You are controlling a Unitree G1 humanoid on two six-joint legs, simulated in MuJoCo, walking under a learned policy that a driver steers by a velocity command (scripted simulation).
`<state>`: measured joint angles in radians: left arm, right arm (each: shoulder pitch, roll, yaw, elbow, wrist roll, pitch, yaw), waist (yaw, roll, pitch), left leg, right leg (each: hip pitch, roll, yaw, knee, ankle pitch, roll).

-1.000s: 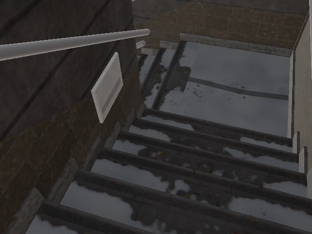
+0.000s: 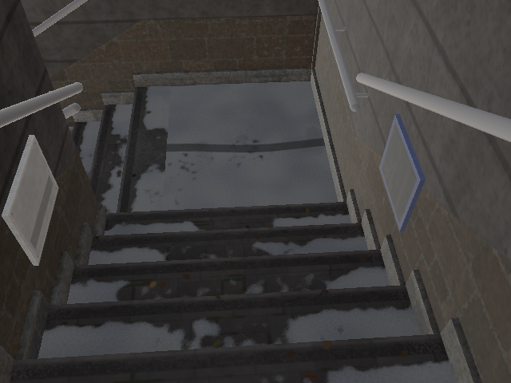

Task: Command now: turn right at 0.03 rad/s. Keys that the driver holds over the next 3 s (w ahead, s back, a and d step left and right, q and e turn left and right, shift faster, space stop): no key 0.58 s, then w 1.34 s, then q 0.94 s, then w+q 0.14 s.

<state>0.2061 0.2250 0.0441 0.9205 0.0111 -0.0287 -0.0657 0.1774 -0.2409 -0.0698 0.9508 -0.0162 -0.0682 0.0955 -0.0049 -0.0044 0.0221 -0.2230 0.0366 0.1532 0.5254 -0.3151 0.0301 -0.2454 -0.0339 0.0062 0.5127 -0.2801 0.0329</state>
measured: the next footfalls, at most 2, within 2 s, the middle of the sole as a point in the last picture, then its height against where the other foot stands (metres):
left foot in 1.22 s outside the picture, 0.17 m lower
right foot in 1.62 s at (313, 379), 0.17 m lower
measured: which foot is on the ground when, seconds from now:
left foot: down 0.00-0.84, up 0.86-1.00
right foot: down 0.00-1.00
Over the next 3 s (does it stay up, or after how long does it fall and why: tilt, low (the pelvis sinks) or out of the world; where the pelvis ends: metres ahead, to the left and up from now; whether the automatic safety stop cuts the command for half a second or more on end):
stays up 0.93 -0.16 -0.53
